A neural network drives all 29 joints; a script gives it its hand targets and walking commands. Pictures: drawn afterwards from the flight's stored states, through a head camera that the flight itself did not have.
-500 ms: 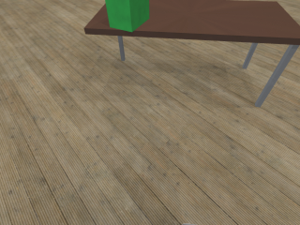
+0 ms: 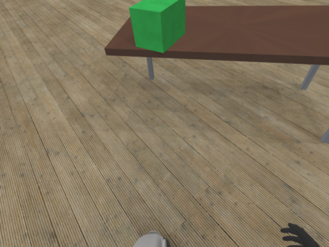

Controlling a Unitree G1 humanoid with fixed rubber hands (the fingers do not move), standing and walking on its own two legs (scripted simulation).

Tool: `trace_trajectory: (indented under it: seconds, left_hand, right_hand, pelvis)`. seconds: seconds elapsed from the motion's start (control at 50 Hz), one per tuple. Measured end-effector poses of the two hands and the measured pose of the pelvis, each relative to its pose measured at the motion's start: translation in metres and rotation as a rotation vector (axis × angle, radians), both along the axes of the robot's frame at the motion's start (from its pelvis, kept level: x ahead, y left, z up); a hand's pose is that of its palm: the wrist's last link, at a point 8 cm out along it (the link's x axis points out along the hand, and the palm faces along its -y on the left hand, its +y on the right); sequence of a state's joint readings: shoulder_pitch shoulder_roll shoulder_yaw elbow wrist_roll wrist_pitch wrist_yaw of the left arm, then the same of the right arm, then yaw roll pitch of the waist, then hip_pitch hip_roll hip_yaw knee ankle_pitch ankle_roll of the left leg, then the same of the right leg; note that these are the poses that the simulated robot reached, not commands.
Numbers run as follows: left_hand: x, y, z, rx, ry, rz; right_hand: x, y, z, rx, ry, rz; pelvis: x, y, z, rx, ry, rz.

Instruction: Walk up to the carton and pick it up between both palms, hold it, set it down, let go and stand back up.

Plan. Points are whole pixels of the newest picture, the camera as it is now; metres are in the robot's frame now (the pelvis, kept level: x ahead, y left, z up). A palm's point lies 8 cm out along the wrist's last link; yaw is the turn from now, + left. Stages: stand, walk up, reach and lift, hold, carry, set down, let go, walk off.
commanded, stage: walk up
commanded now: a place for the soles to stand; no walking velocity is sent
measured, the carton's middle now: (159, 21) +1.23 +0.12 +0.03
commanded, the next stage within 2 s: none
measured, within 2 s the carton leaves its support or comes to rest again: neither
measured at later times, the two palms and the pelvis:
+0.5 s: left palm (69, 192) +0.28 +0.34 -0.08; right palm (294, 214) +0.22 -0.26 -0.04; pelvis +0.22 +0.03 +0.03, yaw -2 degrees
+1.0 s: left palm (75, 134) +0.48 +0.38 -0.06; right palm (243, 113) +0.59 -0.23 -0.07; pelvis +0.43 +0.06 +0.00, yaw -3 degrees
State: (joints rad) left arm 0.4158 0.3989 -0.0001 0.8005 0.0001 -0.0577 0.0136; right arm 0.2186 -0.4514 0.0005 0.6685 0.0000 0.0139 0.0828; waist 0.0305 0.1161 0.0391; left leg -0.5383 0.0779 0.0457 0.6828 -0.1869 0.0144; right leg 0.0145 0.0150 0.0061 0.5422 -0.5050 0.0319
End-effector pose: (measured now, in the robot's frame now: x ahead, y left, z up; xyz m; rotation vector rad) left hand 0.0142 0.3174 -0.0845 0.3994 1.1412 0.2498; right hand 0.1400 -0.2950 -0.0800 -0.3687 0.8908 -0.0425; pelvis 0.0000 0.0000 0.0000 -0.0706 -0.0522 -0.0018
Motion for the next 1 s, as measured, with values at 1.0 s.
trace_trajectory:
  seconds: [1.0]
  left_hand:
    - [0.47, 0.067, 0.024, 0.092, -0.074, -0.071]
  right_hand:
    - [0.452, 0.068, 0.007, 0.037, -0.089, -0.022]
  pelvis:
    - [0.433, 0.065, 0.0, 0.022, -0.025, -0.056]
